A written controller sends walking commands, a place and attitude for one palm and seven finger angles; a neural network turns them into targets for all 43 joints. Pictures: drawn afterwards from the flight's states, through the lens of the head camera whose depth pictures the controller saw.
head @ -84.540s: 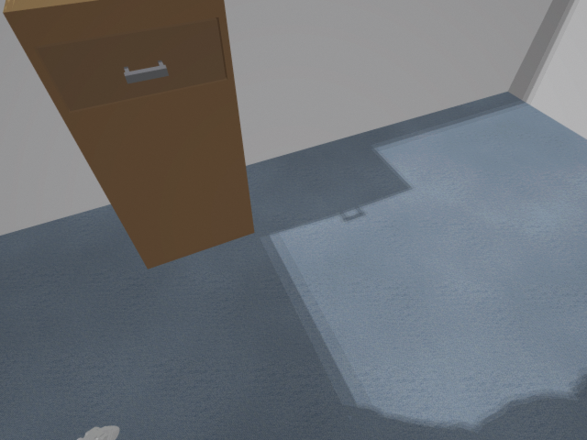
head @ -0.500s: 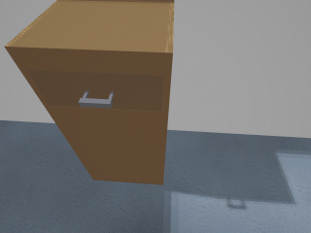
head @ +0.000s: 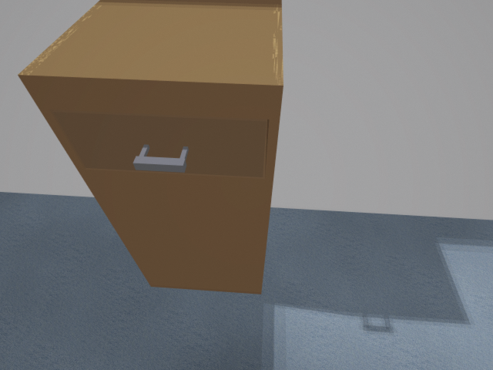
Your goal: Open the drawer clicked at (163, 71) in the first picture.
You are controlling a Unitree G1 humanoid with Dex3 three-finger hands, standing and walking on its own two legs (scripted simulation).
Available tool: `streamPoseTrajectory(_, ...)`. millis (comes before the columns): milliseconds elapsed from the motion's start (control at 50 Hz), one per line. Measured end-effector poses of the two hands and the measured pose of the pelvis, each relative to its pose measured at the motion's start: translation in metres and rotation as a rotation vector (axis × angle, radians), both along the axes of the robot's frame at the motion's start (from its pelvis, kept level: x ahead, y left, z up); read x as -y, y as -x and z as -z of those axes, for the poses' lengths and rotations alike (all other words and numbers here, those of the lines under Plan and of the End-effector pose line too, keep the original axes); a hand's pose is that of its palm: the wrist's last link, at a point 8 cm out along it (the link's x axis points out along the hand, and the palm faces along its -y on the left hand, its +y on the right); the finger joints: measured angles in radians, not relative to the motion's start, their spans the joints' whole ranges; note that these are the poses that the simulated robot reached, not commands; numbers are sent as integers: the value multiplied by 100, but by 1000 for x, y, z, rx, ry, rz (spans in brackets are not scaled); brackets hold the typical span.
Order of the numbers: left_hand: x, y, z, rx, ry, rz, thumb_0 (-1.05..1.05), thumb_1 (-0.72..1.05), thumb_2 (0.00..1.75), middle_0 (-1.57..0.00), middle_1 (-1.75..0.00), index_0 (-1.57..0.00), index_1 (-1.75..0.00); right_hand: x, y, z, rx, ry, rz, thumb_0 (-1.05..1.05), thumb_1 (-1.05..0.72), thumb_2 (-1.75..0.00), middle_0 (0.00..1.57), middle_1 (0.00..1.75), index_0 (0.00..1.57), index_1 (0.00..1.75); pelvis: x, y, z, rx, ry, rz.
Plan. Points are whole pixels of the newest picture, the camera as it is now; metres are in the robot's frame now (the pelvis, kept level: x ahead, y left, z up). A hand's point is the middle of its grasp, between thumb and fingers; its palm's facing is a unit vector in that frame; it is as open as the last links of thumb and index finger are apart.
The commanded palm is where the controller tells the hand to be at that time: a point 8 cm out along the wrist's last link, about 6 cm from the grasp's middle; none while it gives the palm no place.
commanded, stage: raise the hand with hooked fingers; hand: left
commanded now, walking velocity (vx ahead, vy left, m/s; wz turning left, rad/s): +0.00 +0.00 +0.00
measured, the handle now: (162, 157) +0.50 +0.20 +0.04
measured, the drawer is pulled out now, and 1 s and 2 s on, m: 0.00 0.00 0.00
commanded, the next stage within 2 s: move the hooked fingers above the handle in 1.90 s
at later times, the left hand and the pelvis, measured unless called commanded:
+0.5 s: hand out of the picture +0.13 +0.22 -0.04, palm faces -0.03 -0.11 -0.99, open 9.0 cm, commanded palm +0.14 +0.23 +0.03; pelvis -0.03 -0.04 -0.04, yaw +3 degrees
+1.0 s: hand (91, 279) +0.23 +0.24 +0.06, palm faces +0.10 -0.08 -0.99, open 12.0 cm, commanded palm +0.20 +0.24 +0.12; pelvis -0.01 -0.02 -0.01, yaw +2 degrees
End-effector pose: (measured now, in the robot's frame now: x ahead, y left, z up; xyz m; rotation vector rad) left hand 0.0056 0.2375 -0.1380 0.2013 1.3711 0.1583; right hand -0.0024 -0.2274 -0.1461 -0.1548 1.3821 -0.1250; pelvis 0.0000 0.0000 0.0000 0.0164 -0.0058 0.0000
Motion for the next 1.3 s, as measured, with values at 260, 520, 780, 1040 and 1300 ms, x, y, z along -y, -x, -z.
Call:
streamPoseTrajectory(260, 2, -161, -161, 843, -870, 690, 1, 78, 85, -21, -38, -21, -38, 27, -165, -40, 675, 53, -113, 1, -91, -90, 20, 29, 20, 30, 14, 16, 23, -128, -17, -5)
streamPoseTrajectory(520, 13, -107, -154, 814, -1076, 942, 0, 48, 72, -25, -56, -25, -57, 12, -245, -49, 709, 36, -378, 1, -91, -90, 19, 29, 20, 30, 44, 26, 44, -155, -6, -61)
streamPoseTrajectory(780, 11, -181, -212, 855, -1083, 975, 0, 18, 60, -27, -76, -27, -76, 3, -176, -16, 497, -67, -222, 1, -90, -90, 20, 30, 21, 30, 36, 16, 25, -119, -11, -36)
streamPoseTrajectory(1040, -10, -202, -253, 962, -1136, 962, 0, -12, 47, -30, -95, -30, -96, 26, -169, -27, 451, 39, -162, 2, -91, -90, 20, 29, 20, 30, 13, 8, 13, -83, 1, -39)
streamPoseTrajectory(1300, -20, -234, -306, 981, -1139, 998, 0, -40, 34, -32, -114, -32, -114, -33, -213, -61, 578, -64, -217, 1, -91, -90, 19, 29, 20, 30, -2, 9, 1, -17, 10, -47)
